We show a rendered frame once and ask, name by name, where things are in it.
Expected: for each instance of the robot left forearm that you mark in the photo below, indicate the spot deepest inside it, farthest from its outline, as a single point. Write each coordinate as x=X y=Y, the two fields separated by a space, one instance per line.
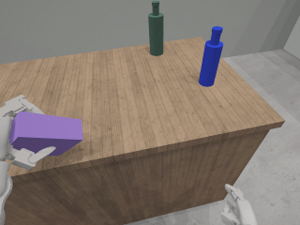
x=6 y=186

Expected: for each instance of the robot left hand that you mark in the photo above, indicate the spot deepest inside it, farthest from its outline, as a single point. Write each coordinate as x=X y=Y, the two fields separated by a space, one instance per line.
x=23 y=158

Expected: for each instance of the robot right hand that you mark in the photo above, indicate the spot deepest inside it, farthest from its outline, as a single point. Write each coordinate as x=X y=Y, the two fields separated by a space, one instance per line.
x=242 y=211

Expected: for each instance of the table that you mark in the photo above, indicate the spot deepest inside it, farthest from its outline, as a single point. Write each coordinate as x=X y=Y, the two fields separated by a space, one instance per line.
x=154 y=141

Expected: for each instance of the sponge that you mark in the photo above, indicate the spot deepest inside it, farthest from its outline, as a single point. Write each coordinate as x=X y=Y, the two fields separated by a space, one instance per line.
x=36 y=131

